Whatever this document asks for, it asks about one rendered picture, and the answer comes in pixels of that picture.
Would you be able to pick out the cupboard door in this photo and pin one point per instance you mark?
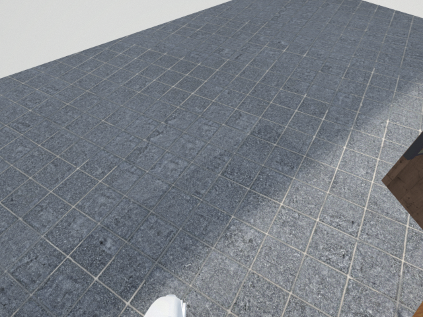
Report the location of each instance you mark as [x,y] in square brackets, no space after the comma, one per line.
[405,182]

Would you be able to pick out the handle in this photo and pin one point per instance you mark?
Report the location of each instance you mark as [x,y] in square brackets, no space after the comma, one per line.
[415,149]

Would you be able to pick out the left robot thigh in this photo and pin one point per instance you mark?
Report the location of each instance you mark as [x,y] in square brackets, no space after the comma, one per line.
[167,307]

